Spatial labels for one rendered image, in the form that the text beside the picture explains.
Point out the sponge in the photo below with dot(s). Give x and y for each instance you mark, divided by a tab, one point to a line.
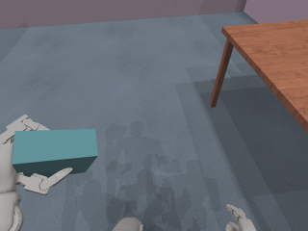
46	152

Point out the robot left thigh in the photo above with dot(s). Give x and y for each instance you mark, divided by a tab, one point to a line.
129	224

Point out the table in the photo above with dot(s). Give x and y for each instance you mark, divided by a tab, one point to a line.
278	53

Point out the left robot forearm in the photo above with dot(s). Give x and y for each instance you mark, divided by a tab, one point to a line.
11	216

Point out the right robot hand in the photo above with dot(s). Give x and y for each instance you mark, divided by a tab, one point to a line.
244	224

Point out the left robot hand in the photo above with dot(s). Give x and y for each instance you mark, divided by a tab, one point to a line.
9	178

